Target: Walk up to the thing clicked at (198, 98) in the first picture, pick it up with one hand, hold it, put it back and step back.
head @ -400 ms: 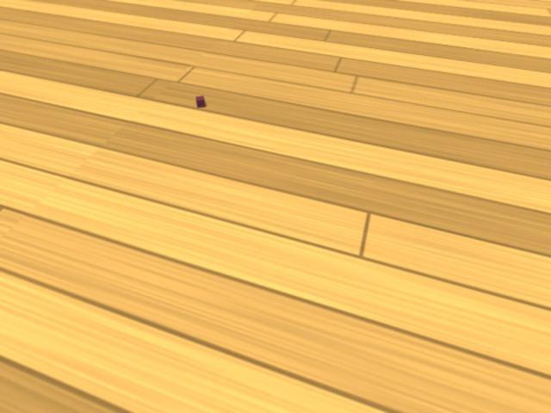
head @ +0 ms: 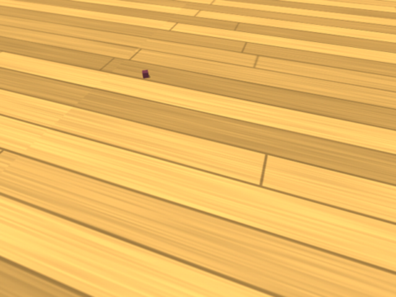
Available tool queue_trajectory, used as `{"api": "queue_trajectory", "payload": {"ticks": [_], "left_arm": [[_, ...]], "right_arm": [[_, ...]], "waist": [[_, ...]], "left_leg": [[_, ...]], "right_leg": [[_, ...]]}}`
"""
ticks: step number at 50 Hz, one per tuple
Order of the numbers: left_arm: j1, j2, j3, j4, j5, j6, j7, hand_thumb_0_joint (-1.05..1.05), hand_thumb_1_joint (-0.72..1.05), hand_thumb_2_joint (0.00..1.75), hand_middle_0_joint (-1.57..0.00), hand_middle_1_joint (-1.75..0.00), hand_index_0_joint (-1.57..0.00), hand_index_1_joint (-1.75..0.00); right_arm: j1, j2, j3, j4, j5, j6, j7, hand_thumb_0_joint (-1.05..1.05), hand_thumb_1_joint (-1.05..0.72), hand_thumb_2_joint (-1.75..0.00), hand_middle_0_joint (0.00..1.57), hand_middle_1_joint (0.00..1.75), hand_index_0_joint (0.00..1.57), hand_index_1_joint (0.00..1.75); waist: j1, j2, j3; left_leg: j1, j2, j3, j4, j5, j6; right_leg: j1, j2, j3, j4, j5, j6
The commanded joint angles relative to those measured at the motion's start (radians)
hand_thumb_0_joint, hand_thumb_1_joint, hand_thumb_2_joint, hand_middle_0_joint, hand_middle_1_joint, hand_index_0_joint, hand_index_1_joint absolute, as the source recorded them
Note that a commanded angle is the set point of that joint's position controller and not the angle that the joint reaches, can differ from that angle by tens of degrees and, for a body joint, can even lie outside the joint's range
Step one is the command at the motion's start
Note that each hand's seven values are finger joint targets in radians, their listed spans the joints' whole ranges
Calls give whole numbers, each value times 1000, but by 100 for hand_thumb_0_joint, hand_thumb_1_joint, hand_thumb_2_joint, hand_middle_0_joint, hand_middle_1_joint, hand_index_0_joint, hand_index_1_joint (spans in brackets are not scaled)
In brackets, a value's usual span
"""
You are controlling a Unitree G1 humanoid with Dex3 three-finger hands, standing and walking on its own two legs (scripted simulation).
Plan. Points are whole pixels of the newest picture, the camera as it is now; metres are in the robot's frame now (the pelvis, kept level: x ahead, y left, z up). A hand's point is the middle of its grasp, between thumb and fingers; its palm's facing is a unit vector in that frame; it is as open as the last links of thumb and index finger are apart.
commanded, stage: stand
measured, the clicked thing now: (145, 74) +2.08 +0.52 -0.76
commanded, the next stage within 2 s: walk up in 0.72 s
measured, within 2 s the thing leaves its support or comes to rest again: neither
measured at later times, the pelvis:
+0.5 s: pelvis +0.00 +0.00 +0.00, yaw +0 degrees
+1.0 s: pelvis -0.02 -0.04 -0.01, yaw +12 degrees
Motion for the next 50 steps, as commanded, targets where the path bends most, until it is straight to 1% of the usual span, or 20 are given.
{"api": "queue_trajectory", "payload": {"ticks": [1, 10, 13, 19, 35, 36, 37, 38, 39, 40, 41, 42, 43, 44, 45, 46, 47, 48, 49, 50], "left_arm": [[-35, 216, 44, -60, -5, -21, 11, 0, 90, 90, -20, -30, -20, -30], [-28, 213, 41, -63, -5, -22, 11, 0, 90, 90, -20, -30, -20, -30], [-35, 217, 42, -65, -6, -25, 13, 0, 90, 90, -20, -30, -20, -30], [-29, 215, 42, -65, -5, -22, 12, 0, 90, 90, -20, -30, -20, -30], [-23, 218, 41, -64, -7, -23, 12, 0, 90, 90, -20, -30, -20, -30], [-92, 301, 93, -140, -7, -5, 4, 0, 90, 90, -20, -30, -20, -30], [-83, 283, 95, -152, -8, 4, 8, 0, 90, 90, -20, -30, -20, -30], [-40, 261, 93, -181, -9, 8, 7, 0, 90, 90, -20, -30, -20, -30], [-20, 234, 93, -186, -8, 13, 6, 0, 90, 90, -20, -30, -20, -30], [3, 220, 96, -203, -2, 17, 4, 0, 90, 90, -20, -30, -20, -30], [2, 220, 100, -220, 3, 21, 0, 0, 90, 90, -20, -30, -20, -30], [17, 217, 103, -230, 5, 20, -1, 0, 90, 90, -20, -30, -20, -30], [37, 213, 106, -233, 6, 19, 0, 0, 90, 90, -20, -30, -20, -30], [91, 215, 114, -228, 5, 16, 5, 0, 90, 90, -20, -30, -20, -30], [103, 282, 134, -227, 20, 10, 10, 0, 90, 90, -20, -30, -20, -30], [50, 350, 152, -256, 34, 7, 10, 0, 90, 90, -20, -30, -20, -30], [-28, 368, 159, -298, 42, 9, 2, 0, 90, 90, -20, -30, -20, -30], [-51, 326, 149, -336, 31, 9, -4, 0, 90, 90, -20, -30, -20, -30], [-67, 276, 133, -351, 23, 6, -6, 0, 90, 90, -20, -30, -20, -30], [-75, 253, 126, -345, 23, 1, -1, 0, 90, 90, -20, -30, -20, -30]], "right_arm": [[-41, -209, -44, -56, 2, -24, -16, 0, -90, -90, 20, 30, 20, 30], [-44, -214, -46, -55, 3, -23, -16, 0, -90, -90, 20, 30, 20, 30], [-42, -211, -46, -55, 3, -23, -16, 0, -90, -90, 20, 30, 20, 30], [-40, -212, -46, -56, 1, -21, -16, 0, -90, -90, 20, 30, 20, 30], [-39, -216, -48, -52, 3, -21, -15, 0, -90, -90, 20, 30, 20, 30], [19, -305, -96, -139, 3, -7, -8, 0, -90, -90, 20, 30, 20, 30], [55, -303, -102, -139, 8, -5, -10, 0, -90, -90, 20, 30, 20, 30], [45, -329, -115, -167, 7, -4, -10, 0, -90, -90, 20, 30, 20, 30], [55, -337, -131, -186, 1, -1, -13, 0, -90, -90, 20, 30, 20, 30], [58, -342, -143, -209, -4, 0, -17, 0, -90, -90, 20, 30, 20, 30], [51, -335, -147, -218, -10, 3, -22, 0, -90, -90, 20, 30, 20, 30], [33, -321, -147, -234, -12, 4, -27, 0, -90, -90, 20, 30, 20, 30], [13, -304, -147, -256, -13, 7, -28, 0, -90, -90, 20, 30, 20, 30], [-14, -277, -139, -271, -8, 10, -29, 0, -90, -90, 20, 30, 20, 30], [-33, -220, -122, -303, -4, 13, -25, 0, -90, -90, 20, 30, 20, 30], [-15, -174, -111, -320, 0, 18, -28, 0, -90, -90, 20, 30, 20, 30], [39, -222, -124, -319, -21, 27, -38, 0, -90, -90, 20, 30, 20, 30], [52, -269, -137, -323, -22, 35, -35, 0, -90, -90, 20, 30, 20, 30], [69, -270, -142, -323, -22, 37, -23, 0, -90, -90, 20, 30, 20, 30], [103, -251, -140, -311, -24, 36, -10, 0, -90, -90, 20, 30, 20, 30]], "waist": [[-5, 5, -83], [-5, 8, -82], [-7, -8, -82], [-6, 4, -72], [-7, 2, -66], [-15, -3, 11], [-24, 21, 10], [-10, 93, -27], [-16, 140, -65], [-10, 187, -108], [-8, 197, -131], [10, 183, -145], [30, 164, -145], [67, 116, -154], [79, -45, -150], [74, -253, -104], [33, -232, -89], [21, -143, -33], [6, -79, 8], [-15, -71, 9]], "left_leg": [[20, 127, -100, -55, 146, 31], [32, 127, -98, -51, 153, 30], [38, 129, -98, -47, 182, 29], [18, 123, -92, -52, 151, 26], [26, 127, -98, -61, 140, 28], [-170, 123, -207, -6, 367, 56], [-185, 148, -249, -22, 373, 81], [-100, 187, -306, -14, 411, 117], [-73, 221, -384, -15, 422, 160], [-42, 254, -456, -9, 420, 194], [-9, 252, -465, 7, 402, 199], [8, 231, -433, 54, 414, 188], [-24, 194, -389, 106, 407, 159], [-83, 142, -326, 186, 351, 117], [-250, 21, -214, 315, 188, 68], [-456, -107, -50, 480, -270, 18], [-452, -8, -54, 671, -394, 11], [-396, 11, -89, 752, -359, -4], [-391, 22, -101, 768, -295, -20], [-403, 21, -98, 778, -237, -18]], "right_leg": [[14, -112, 82, -47, 140, -37], [12, -113, 83, -53, 152, -35], [11, -114, 82, -54, 166, -35], [17, -113, 84, -63, 157, -35], [15, -114, 85, -67, 136, -37], [50, -42, -21, 94, 78, -18], [30, -14, -17, 132, -4, -27], [-46, -3, -21, 181, -50, -21], [-84, 27, -28, 248, -142, -19], [-107, 46, -2, 297, -266, -26], [-143, 41, 38, 306, -323, -38], [-152, 27, 48, 291, -303, -52], [-118, 20, 42, 214, -237, -66], [-37, -16, 70, 69, -130, -78], [78, -139, 184, -21, -13, -103], [143, -352, 368, -113, 48, -198], [26, -500, 427, -113, 56, -324], [-68, -470, 394, -98, 130, -328], [-73, -381, 289, -74, 193, -286], [-49, -286, 176, -37, 207, -235]]}}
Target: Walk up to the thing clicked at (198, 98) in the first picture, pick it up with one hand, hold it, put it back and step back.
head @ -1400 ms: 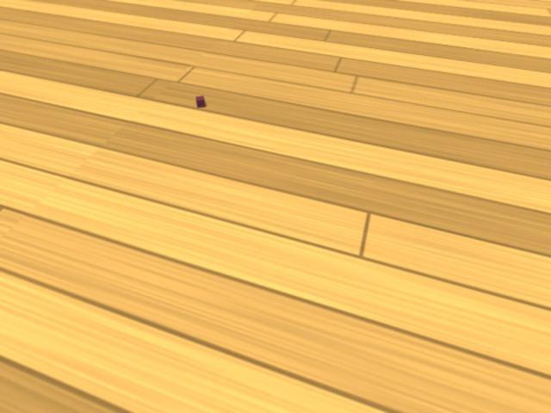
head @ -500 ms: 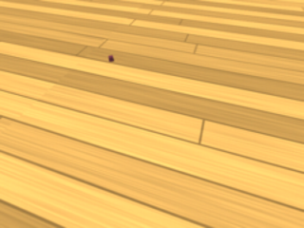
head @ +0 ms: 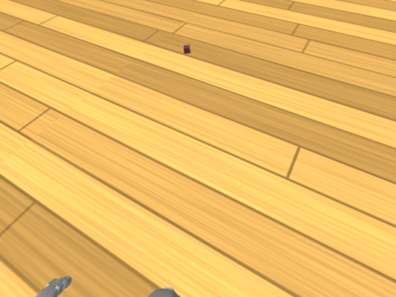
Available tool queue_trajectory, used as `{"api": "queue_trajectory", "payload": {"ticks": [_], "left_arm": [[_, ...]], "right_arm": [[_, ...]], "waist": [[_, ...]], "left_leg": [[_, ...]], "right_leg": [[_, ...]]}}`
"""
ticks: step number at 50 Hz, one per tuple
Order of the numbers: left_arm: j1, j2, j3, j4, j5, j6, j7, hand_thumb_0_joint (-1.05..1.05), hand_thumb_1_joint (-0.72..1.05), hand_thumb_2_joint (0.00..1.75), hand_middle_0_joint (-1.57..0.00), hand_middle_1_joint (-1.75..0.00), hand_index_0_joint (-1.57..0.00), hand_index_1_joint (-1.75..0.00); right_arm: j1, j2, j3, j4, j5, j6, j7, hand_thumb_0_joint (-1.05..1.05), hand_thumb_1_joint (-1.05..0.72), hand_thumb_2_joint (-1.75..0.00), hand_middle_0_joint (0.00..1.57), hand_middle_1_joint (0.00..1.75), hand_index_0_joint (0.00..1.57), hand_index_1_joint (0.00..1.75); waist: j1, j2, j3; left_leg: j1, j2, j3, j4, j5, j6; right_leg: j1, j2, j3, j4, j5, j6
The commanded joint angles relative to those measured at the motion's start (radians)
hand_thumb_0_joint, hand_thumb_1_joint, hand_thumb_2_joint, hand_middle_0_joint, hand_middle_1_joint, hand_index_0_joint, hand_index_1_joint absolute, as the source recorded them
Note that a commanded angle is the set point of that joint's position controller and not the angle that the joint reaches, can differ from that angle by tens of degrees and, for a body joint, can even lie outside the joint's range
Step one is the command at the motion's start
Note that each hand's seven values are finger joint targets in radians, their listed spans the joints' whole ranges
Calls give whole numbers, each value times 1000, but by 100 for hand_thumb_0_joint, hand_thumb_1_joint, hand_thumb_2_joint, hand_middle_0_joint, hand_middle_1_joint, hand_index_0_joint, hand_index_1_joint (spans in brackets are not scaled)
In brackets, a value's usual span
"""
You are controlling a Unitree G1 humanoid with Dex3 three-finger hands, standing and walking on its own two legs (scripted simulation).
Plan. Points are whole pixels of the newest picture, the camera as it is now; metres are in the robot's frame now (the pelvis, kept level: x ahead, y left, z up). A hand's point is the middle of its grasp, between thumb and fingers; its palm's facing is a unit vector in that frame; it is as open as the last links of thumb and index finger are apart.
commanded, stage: walk up
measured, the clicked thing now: (186, 49) +2.17 +0.12 -0.74
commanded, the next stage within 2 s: stand in 1.56 s
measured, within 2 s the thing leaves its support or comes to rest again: neither
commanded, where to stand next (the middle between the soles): +0.05 +0.02 m, yaw +28 degrees
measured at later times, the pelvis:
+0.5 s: pelvis +0.01 +0.00 -0.02, yaw +16 degrees
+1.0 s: pelvis +0.00 +0.00 -0.02, yaw +27 degrees
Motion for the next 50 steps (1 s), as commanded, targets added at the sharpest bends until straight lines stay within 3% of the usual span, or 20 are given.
{"api": "queue_trajectory", "payload": {"ticks": [1, 6, 12, 13, 15, 16, 19, 24, 27, 28, 29, 30, 32, 35, 39, 42, 43, 44, 45, 50], "left_arm": [[-37, 200, 56, -114, -5, -30, 15, 0, 90, 90, -20, -30, -20, -30], [97, 252, 75, -142, 1, -33, 3, 0, 90, 90, -20, -30, -20, -30], [69, 260, 72, -197, -16, -4, -14, 0, 90, 90, -20, -30, -20, -30], [89, 219, 57, -202, -19, -1, -13, 0, 90, 90, -20, -30, -20, -30], [145, 138, 35, -223, -24, 12, -12, 0, 90, 90, -20, -30, -20, -30], [101, 223, 54, -205, -22, 13, -3, 0, 90, 90, -20, -30, -20, -30], [170, 213, 55, -154, -34, 7, -6, 0, 90, 90, -20, -30, -20, -30], [196, 192, 59, -138, -34, -20, 1, 0, 90, 90, -20, -30, -20, -30], [267, 198, 64, -110, -27, -42, 19, 0, 90, 90, -20, -30, -20, -30], [295, 268, 77, -109, -5, -53, 26, 0, 90, 90, -20, -30, -20, -30], [222, 387, 102, -141, 2, -57, 26, 0, 90, 90, -20, -30, -20, -30], [136, 423, 103, -170, 3, -58, 25, 0, 90, 90, -20, -30, -20, -30], [95, 305, 77, -171, -15, -67, 29, 0, 90, 90, -20, -30, -20, -30], [148, 295, 75, -149, 1, -74, 26, 0, 90, 90, -20, -30, -20, -30], [181, 307, 81, -165, 0, -68, 18, 0, 90, 90, -20, -30, -20, -30], [155, 269, 56, -174, -26, -46, 12, 0, 90, 90, -20, -30, -20, -30], [177, 210, 36, -172, -30, -39, 12, 0, 90, 90, -20, -30, -20, -30], [194, 129, 10, -186, -41, -31, 9, 0, 90, 90, -20, -30, -20, -30], [138, 217, 34, -167, -42, -21, 29, 0, 90, 90, -20, -30, -20, -30], [218, 212, 32, -68, -45, -36, 23, 0, 90, 90, -20, -30, -20, -30]], "right_arm": [[49, -179, -49, -113, -4, -36, 13, 0, -90, -90, 20, 30, 20, 30], [-14, -175, -38, -159, 1, -48, 31, 0, -90, -90, 20, 30, 20, 30], [127, -169, -47, -129, 7, -80, 7, 0, -90, -90, 20, 30, 20, 30], [162, -199, -59, -119, -1, -89, -1, 0, -90, -90, 20, 30, 20, 30], [113, -354, -85, -190, -16, -104, -19, 0, -90, -90, 20, 30, 20, 30], [106, -375, -94, -184, 7, -102, -22, 0, -90, -90, 20, 30, 20, 30], [26, -265, -50, -206, 6, -104, -34, 0, -90, -90, 20, 30, 20, 30], [22, -260, -48, -231, 0, -83, -17, 0, -90, -90, 20, 30, 20, 30], [-32, -234, -38, -258, 13, -54, -10, 0, -90, -90, 20, 30, 20, 30], [-50, -170, -23, -281, 24, -48, -10, 0, -90, -90, 20, 30, 20, 30], [-32, -147, -24, -289, 22, -41, -16, 0, -90, -90, 20, 30, 20, 30], [-6, -204, -45, -264, 9, -36, -28, 0, -90, -90, 20, 30, 20, 30], [38, -248, -63, -210, 16, -37, -11, 0, -90, -90, 20, 30, 20, 30], [63, -202, -52, -183, 6, -46, 19, 0, -90, -90, 20, 30, 20, 30], [3, -174, -41, -191, 10, -60, 31, 0, -90, -90, 20, 30, 20, 30], [99, -167, -42, -137, 3, -80, 15, 0, -90, -90, 20, 30, 20, 30], [118, -204, -53, -126, -3, -89, 6, 0, -90, -90, 20, 30, 20, 30], [82, -287, -66, -153, -17, -98, 0, 0, -90, -90, 20, 30, 20, 30], [68, -363, -73, -162, -1, -99, -2, 0, -90, -90, 20, 30, 20, 30], [-37, -258, -26, -139, 15, -102, -8, 0, -90, -90, 20, 30, 20, 30]], "waist": [[-6, -104, -82], [66, -167, -92], [-9, -125, -145], [-26, -53, -171], [4, 213, -154], [-26, 190, -117], [22, 175, -94], [11, 198, -133], [62, 148, -139], [88, -51, -117], [66, -265, -93], [33, -262, -56], [4, -30, 0], [28, -178, -30], [58, -222, -89], [1, -163, -161], [-12, -38, -182], [9, 229, -170], [-27, 210, -140], [33, 186, -126]], "left_leg": [[-136, 65, 0, 228, 23, 6], [-109, 87, 66, -14, 6, -2], [238, 7, 182, -354, 202, 32], [356, 23, 108, -418, 202, 63], [358, 429, -533, -551, 280, 262], [256, 447, -558, -571, 233, 335], [196, 270, -251, -476, 335, 228], [92, 221, -189, -356, 529, 218], [-16, 140, -162, -210, 406, 152], [-116, 34, -110, -18, 260, 96], [-211, -76, -24, 183, -159, 42], [-195, 7, -98, 344, -230, 29], [-172, 42, -108, 353, -72, 21], [-128, 50, -4, 153, -25, 9], [-10, 39, 73, -113, -48, 10], [222, -13, 124, -374, 168, 30], [320, 36, 17, -435, 166, 54], [351, 283, -396, -528, 154, 141], [148, 390, -534, -554, 79, 270], [118, 256, -246, -401, 399, 203]], "right_leg": [[119, -255, 153, -185, 326, -140], [198, -292, 112, -138, 372, -170], [2, -256, -9, 72, 284, -105], [-86, -223, -43, 210, 207, -59], [-376, -41, -11, 505, -335, 48], [-324, -87, 85, 569, -357, 41], [-270, -105, 87, 478, -228, 40], [-89, -30, 0, 271, -186, 44], [68, 6, -22, 8, -10, 21], [71, -144, 209, -138, -92, -31], [4, -445, 592, -287, -138, -180], [-92, -565, 753, -321, -92, -301], [-92, -399, 382, -213, -42, -214], [-28, -276, 186, -153, -17, -146], [16, -288, 137, -68, 144, -159], [-64, -259, 62, 127, 254, -103], [-158, -225, 23, 260, 119, -51], [-344, -100, -34, 417, -166, 34], [-268, -85, 69, 449, -384, 34], [-130, -83, 44, 259, -193, 26]]}}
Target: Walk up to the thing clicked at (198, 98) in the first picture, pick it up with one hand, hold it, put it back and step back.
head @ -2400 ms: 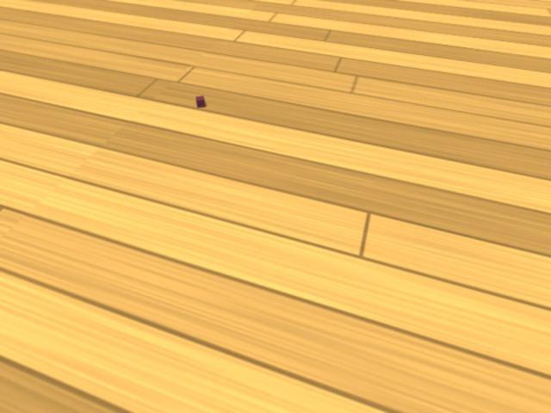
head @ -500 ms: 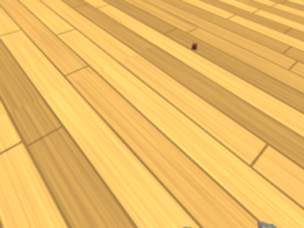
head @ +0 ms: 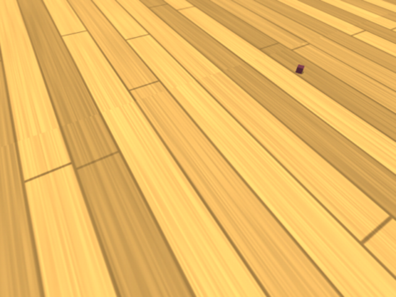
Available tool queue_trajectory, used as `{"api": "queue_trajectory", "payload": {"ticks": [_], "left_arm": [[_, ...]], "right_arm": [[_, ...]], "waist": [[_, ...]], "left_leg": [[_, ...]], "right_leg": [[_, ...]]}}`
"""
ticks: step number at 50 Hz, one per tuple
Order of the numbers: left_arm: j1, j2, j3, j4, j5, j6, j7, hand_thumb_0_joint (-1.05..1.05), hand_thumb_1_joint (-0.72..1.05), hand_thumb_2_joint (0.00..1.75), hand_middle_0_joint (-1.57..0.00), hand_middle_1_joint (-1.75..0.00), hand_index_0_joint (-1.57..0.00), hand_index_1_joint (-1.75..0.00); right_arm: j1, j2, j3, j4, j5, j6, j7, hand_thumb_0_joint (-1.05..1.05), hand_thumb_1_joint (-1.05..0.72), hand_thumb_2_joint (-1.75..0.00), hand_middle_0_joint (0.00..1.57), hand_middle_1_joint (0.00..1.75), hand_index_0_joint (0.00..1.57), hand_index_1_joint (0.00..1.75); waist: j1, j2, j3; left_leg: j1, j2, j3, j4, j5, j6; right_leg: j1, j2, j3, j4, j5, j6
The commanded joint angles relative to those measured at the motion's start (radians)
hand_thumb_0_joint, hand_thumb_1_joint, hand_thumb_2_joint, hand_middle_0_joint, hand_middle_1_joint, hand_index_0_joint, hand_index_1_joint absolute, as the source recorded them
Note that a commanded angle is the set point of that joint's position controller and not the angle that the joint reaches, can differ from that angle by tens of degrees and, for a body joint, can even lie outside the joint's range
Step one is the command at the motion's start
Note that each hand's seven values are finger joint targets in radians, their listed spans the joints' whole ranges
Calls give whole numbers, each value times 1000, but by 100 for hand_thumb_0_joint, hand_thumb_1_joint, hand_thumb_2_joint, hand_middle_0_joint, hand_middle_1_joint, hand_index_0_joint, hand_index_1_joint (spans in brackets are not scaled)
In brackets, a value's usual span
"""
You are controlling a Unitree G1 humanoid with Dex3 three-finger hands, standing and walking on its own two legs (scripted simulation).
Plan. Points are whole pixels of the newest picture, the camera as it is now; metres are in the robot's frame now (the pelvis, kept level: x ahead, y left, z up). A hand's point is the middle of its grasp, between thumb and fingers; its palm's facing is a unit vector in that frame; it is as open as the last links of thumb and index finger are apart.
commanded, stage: walk up
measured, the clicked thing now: (299, 69) +1.99 -0.88 -0.72
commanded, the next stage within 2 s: stand in 0.56 s
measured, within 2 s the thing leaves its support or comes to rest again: neither
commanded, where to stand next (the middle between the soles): +0.05 -0.01 m, yaw +1 degrees
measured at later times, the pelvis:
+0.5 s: pelvis +0.01 -0.01 +0.02, yaw +3 degrees
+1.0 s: pelvis +0.00 -0.02 +0.03, yaw +1 degrees
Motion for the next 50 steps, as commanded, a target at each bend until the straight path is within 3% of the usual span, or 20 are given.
{"api": "queue_trajectory", "payload": {"ticks": [1, 2, 3, 4, 5, 6, 7, 8, 9, 10, 12, 15, 26, 29, 34, 35, 37, 38, 43, 50], "left_arm": [[53, 155, 45, -21, -3, -43, 6, 0, 90, 90, -20, -30, -20, -30], [65, 135, 39, -10, -3, -48, 8, 0, 90, 90, -20, -30, -20, -30], [59, 147, 39, 0, 5, -56, 12, 0, 90, 90, -20, -30, -20, -30], [29, 198, 46, -8, 15, -64, 16, 0, 90, 90, -20, -30, -20, -30], [-31, 249, 49, -15, 11, -65, 13, 0, 90, 90, -20, -30, -20, -30], [-110, 246, 41, -27, 12, -63, 7, 0, 90, 90, -20, -30, -20, -30], [-136, 214, 28, -28, 8, -61, 3, 0, 90, 90, -20, -30, -20, -30], [-146, 188, 16, -20, 3, -56, 1, 0, 90, 90, -20, -30, -20, -30], [-133, 168, 13, -2, -3, -52, 0, 0, 90, 90, -20, -30, -20, -30], [-127, 163, 12, 20, -1, -53, -1, 0, 90, 90, -20, -30, -20, -30], [-116, 164, 12, 47, -4, -61, -1, 0, 90, 90, -20, -30, -20, -30], [-139, 159, 10, 71, -12, -61, 1, 0, 90, 90, -20, -30, -20, -30], [-223, 147, 3, 156, -8, -55, -4, 0, 90, 90, -20, -30, -20, -30], [-211, 141, -5, 189, -6, -56, -1, 0, 90, 90, -20, -30, -20, -30], [-225, 144, -9, 211, -6, -54, -1, 0, 90, 90, -20, -30, -20, -30], [-218, 142, -12, 218, -4, -53, -2, 0, 90, 90, -20, -30, -20, -30], [-225, 147, -12, 220, -2, -55, -1, 0, 90, 90, -20, -30, -20, -30], [-227, 145, -13, 225, -1, -54, -1, 0, 90, 90, -20, -30, -20, -30], [-218, 150, -14, 229, 0, -57, -1, 0, 90, 90, -20, -30, -20, -30], [-199, 151, -9, 234, -1, -53, -2, 0, 90, 90, -20, -30, -20, -30]], "right_arm": [[-72, -258, -63, -64, 11, -32, -22, 0, -90, -90, 20, 30, 20, 30], [-87, -254, -58, -61, 17, -27, -22, 0, -90, -90, 20, 30, 20, 30], [-90, -227, -48, -56, 25, -21, -22, 0, -90, -90, 20, 30, 20, 30], [-78, -185, -34, -56, 37, -20, -22, 0, -90, -90, 20, 30, 20, 30], [-75, -178, -35, -39, 37, -16, -24, 0, -90, -90, 20, 30, 20, 30], [-48, -188, -42, -3, 32, -10, -26, 0, -90, -90, 20, 30, 20, 30], [-32, -191, -42, 22, 27, -14, -25, 0, -90, -90, 20, 30, 20, 30], [-53, -206, -43, 29, 23, -21, -21, 0, -90, -90, 20, 30, 20, 30], [-100, -218, -40, 32, 22, -26, -16, 0, -90, -90, 20, 30, 20, 30], [-116, -216, -36, 38, 22, -30, -14, 0, -90, -90, 20, 30, 20, 30], [-118, -203, -19, 59, 25, -35, -12, 0, -90, -90, 20, 30, 20, 30], [-138, -201, -13, 93, 27, -36, -17, 0, -90, -90, 20, 30, 20, 30], [-196, -191, -1, 170, 23, -26, -15, 0, -90, -90, 20, 30, 20, 30], [-210, -186, -4, 182, 12, -30, -16, 0, -90, -90, 20, 30, 20, 30], [-228, -191, -8, 198, 17, -25, -18, 0, -90, -90, 20, 30, 20, 30], [-234, -189, -9, 203, 19, -22, -16, 0, -90, -90, 20, 30, 20, 30], [-231, -187, -10, 206, 18, -22, -15, 0, -90, -90, 20, 30, 20, 30], [-225, -189, -10, 212, 19, -20, -15, 0, -90, -90, 20, 30, 20, 30], [-225, -186, -12, 222, 17, -19, -11, 0, -90, -90, 20, 30, 20, 30], [-214, -190, -15, 231, 13, -18, -10, 0, -90, -90, 20, 30, 20, 30]], "waist": [[3, 202, -122], [22, 194, -134], [26, 150, -132], [17, 39, -142], [-9, -41, -125], [-49, -54, -82], [-62, -19, -77], [-54, 15, -72], [-25, 36, -49], [-15, 23, -63], [-4, 5, -106], [-7, 71, -144], [-9, 51, -140], [-7, 67, -164], [-7, 68, -142], [-10, 69, -125], [-13, 50, -138], [-18, 50, -109], [-17, 49, -110], [-13, 47, -93]], "left_leg": [[18, 223, -261, -193, 319, 161], [9, 207, -225, -148, 315, 143], [-36, 186, -205, -111, 309, 104], [-75, 133, -165, -46, 263, 50], [-23, 32, -93, 1, 80, 18], [68, 26, -62, -3, -58, 9], [113, 44, -90, -87, -19, 14], [109, 78, -155, -164, 45, 33], [68, 112, -205, -206, 48, 52], [43, 140, -230, -219, 76, 66], [38, 134, -202, -211, 193, 60], [81, 119, -172, -227, 275, 36], [98, 123, -165, -316, 258, 19], [176, 149, -152, -322, 395, 6], [177, 149, -140, -360, 348, -3], [168, 146, -142, -373, 279, -3], [194, 147, -132, -371, 309, -5], [163, 146, -139, -390, 239, -6], [184, 145, -130, -399, 231, -6], [164, 144, -129, -417, 135, -5]], "right_leg": [[97, 31, -25, -192, 81, -3], [167, 49, -43, -323, 177, -10], [233, 40, -11, -402, 292, -16], [270, -56, 125, -454, 382, -53], [146, -164, 242, -494, 324, -128], [35, -206, 251, -498, 279, -159], [9, -173, 194, -473, 291, -128], [9, -106, 122, -440, 273, -73], [32, -40, 58, -422, 214, -37], [89, -15, 25, -418, 204, -25], [187, -23, 36, -438, 286, -27], [231, -43, 27, -448, 391, -29], [297, -50, 8, -556, 367, -8], [308, -49, 20, -557, 445, 7], [312, -47, 25, -587, 427, 9], [296, -43, 26, -603, 375, 12], [293, -50, 32, -607, 409, 7], [286, -43, 31, -615, 356, 12], [268, -48, 42, -631, 352, 6], [250, -45, 52, -637, 286, 3]]}}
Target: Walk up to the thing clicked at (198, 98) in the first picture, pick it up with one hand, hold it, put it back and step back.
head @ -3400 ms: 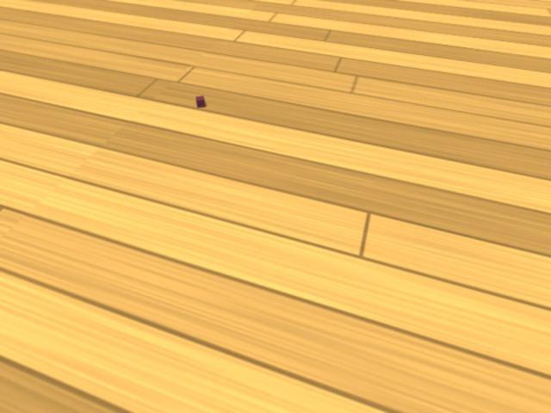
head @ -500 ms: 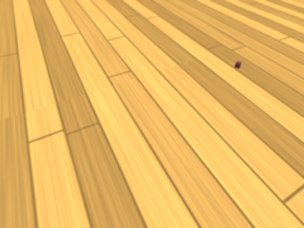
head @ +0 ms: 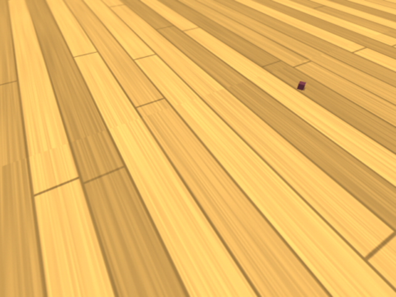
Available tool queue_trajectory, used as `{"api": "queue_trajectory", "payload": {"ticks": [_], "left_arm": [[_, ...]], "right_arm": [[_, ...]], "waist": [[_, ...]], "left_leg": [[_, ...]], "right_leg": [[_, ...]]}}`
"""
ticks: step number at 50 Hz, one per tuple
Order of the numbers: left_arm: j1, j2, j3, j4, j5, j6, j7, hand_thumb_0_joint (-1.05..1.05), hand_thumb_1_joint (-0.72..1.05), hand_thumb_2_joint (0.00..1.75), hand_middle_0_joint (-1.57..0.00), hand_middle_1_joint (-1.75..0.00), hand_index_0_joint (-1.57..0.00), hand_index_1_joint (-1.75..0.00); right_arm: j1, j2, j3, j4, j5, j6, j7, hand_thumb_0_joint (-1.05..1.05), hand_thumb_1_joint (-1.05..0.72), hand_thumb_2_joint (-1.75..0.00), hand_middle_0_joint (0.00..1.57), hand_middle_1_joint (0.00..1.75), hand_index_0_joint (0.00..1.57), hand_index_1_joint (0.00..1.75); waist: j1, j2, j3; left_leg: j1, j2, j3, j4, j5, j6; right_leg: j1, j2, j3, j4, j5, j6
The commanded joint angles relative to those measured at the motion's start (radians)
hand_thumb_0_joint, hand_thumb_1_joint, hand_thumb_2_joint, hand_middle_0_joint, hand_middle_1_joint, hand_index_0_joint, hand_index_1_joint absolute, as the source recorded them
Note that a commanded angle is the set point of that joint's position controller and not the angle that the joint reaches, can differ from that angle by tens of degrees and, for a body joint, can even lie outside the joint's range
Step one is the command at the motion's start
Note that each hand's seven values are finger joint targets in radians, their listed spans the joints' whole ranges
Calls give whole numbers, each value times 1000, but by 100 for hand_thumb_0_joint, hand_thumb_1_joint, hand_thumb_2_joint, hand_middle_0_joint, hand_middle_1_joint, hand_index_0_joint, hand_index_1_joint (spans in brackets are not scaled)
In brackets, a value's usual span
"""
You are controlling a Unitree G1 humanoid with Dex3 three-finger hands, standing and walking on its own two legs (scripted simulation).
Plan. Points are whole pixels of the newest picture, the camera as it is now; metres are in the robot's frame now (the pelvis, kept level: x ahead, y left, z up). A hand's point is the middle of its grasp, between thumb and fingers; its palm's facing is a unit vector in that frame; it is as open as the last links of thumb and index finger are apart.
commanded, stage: stand
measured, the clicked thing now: (301, 85) +1.96 -0.91 -0.75
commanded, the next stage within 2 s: none
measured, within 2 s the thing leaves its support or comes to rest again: neither
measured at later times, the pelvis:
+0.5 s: pelvis +0.01 +0.00 +0.00, yaw -1 degrees
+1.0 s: pelvis +0.02 +0.00 +0.00, yaw -1 degrees
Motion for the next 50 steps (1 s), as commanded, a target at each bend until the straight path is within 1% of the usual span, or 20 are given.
{"api": "queue_trajectory", "payload": {"ticks": [1, 4, 6, 9, 11, 12, 18, 19, 20, 22, 23, 25, 28, 31, 36, 39, 40, 42, 46, 50], "left_arm": [[-52, 229, 43, -66, -6, -22, 11, 0, 90, 90, -20, -30, -20, -30], [-45, 228, 43, -67, -6, -24, 12, 0, 90, 90, -20, -30, -20, -30], [-49, 232, 44, -73, -5, -23, 12, 0, 90, 90, -20, -30, -20, -30], [-39, 228, 44, -76, -7, -20, 12, 0, 90, 90, -20, -30, -20, -30], [-40, 227, 43, -78, -9, -21, 12, 0, 90, 90, -20, -30, -20, -30], [-37, 222, 41, -81, -6, -23, 12, 0, 90, 90, -20, -30, -20, -30], [-38, 222, 42, -82, -7, -20, 12, 0, 90, 90, -20, -30, -20, -30], [-34, 224, 42, -85, -6, -19, 12, 0, 90, 90, -20, -30, -20, -30], [-35, 224, 43, -85, -6, -18, 12, 0, 90, 90, -20, -30, -20, -30], [-44, 220, 42, -88, -6, -17, 10, 0, 90, 90, -20, -30, -20, -30], [-41, 225, 43, -91, -6, -18, 11, 0, 90, 90, -20, -30, -20, -30], [-37, 221, 41, -90, -7, -21, 12, 0, 90, 90, -20, -30, -20, -30], [-36, 222, 41, -89, -6, -21, 13, 0, 90, 90, -20, -30, -20, -30], [-38, 221, 41, -93, -9, -22, 14, 0, 90, 90, -20, -30, -20, -30], [-40, 218, 43, -94, -11, -19, 16, 0, 90, 90, -20, -30, -20, -30], [-46, 213, 42, -95, -7, -16, 15, 0, 90, 90, -20, -30, -20, -30], [-42, 212, 41, -92, -8, -16, 16, 0, 90, 90, -20, -30, -20, -30], [-39, 215, 41, -89, -5, -16, 15, 0, 90, 90, -20, -30, -20, -30], [-43, 221, 45, -94, -7, -19, 16, 0, 90, 90, -20, -30, -20, -30], [-45, 218, 43, -96, -6, -18, 15, 0, 90, 90, -20, -30, -20, -30]], "right_arm": [[-66, -214, -44, -59, -1, -26, -15, 0, -90, -90, 20, 30, 20, 30], [-48, -208, -43, -55, 1, -22, -14, 0, -90, -90, 20, 30, 20, 30], [-43, -207, -42, -55, 1, -24, -15, 0, -90, -90, 20, 30, 20, 30], [-42, -210, -41, -52, 0, -23, -16, 0, -90, -90, 20, 30, 20, 30], [-29, -209, -39, -49, 0, -23, -16, 0, -90, -90, 20, 30, 20, 30], [-32, -211, -40, -52, -1, -24, -16, 0, -90, -90, 20, 30, 20, 30], [-12, -211, -33, -47, 1, -21, -17, 0, -90, -90, 20, 30, 20, 30], [-30, -212, -34, -52, 0, -21, -17, 0, -90, -90, 20, 30, 20, 30], [-30, -217, -34, -54, 0, -21, -19, 0, -90, -90, 20, 30, 20, 30], [-15, -217, -32, -49, 1, -23, -18, 0, -90, -90, 20, 30, 20, 30], [-21, -218, -33, -50, -1, -24, -18, 0, -90, -90, 20, 30, 20, 30], [-29, -216, -33, -54, 0, -24, -20, 0, -90, -90, 20, 30, 20, 30], [-20, -214, -31, -51, 2, -22, -20, 0, -90, -90, 20, 30, 20, 30], [-26, -219, -32, -57, 2, -25, -21, 0, -90, -90, 20, 30, 20, 30], [-27, -221, -31, -56, 3, -28, -27, 0, -90, -90, 20, 30, 20, 30], [-26, -221, -31, -56, 3, -25, -27, 0, -90, -90, 20, 30, 20, 30], [-35, -219, -31, -54, 3, -23, -26, 0, -90, -90, 20, 30, 20, 30], [-36, -220, -32, -56, 3, -20, -26, 0, -90, -90, 20, 30, 20, 30], [-36, -215, -31, -62, 2, -24, -23, 0, -90, -90, 20, 30, 20, 30], [-37, -214, -32, -63, 1, -22, -23, 0, -90, -90, 20, 30, 20, 30]], "waist": [[-4, 3, -65], [-8, -16, -60], [-12, -15, -67], [-6, -1, -51], [-11, -11, -66], [-8, -4, -82], [-13, 1, -53], [-5, 0, -57], [-10, 2, -65], [-16, 10, -50], [-8, 7, -70], [-7, -1, -92], [-12, -8, -77], [-11, 3, -112], [-8, 4, -124], [-12, 4, -105], [-6, 2, -91], [-11, -6, -72], [-9, -4, -98], [-12, -6, -77]], "left_leg": [[-21, 98, -76, -69, -17, 42], [-23, 93, -73, -59, -16, 44], [-6, 97, -70, -59, 10, 40], [-19, 95, -70, -67, -11, 39], [-17, 99, -66, -60, 5, 40], [-3, 102, -65, -52, 47, 40], [-45, 102, -69, -71, -9, 40], [-29, 98, -65, -68, 4, 38], [-24, 100, -65, -62, 4, 40], [-34, 100, -67, -72, -10, 37], [-27, 104, -66, -66, 26, 37], [-6, 107, -62, -48, 98, 39], [-7, 102, -59, -50, 77, 39], [14, 109, -54, -39, 164, 38], [31, 118, -52, -35, 245, 36], [22, 115, -48, -41, 196, 36], [18, 113, -53, -48, 173, 35], [13, 109, -54, -57, 106, 36], [28, 114, -52, -53, 154, 37], [12, 107, -50, -58, 113, 35]], "right_leg": [[1, -107, 110, -91, -60, -36], [-6, -106, 116, -106, -80, -31], [-14, -109, 118, -101, -54, -36], [-23, -101, 114, -98, -71, -36], [-8, -105, 119, -96, -56, -36], [1, -104, 116, -90, -12, -34], [11, -97, 109, -84, -40, -32], [-7, -98, 109, -88, -48, -33], [-7, -99, 110, -87, -31, -33], [-11, -94, 109, -84, -49, -33], [9, -98, 110, -78, -22, -35], [18, -101, 108, -74, 45, -31], [12, -99, 106, -82, 31, -28], [41, -104, 99, -65, 126, -28], [69, -104, 91, -47, 195, -27], [55, -100, 91, -63, 147, -26], [43, -99, 89, -69, 120, -25], [22, -96, 93, -86, 64, -24], [44, -102, 95, -74, 101, -28], [24, -100, 97, -86, 63, -30]]}}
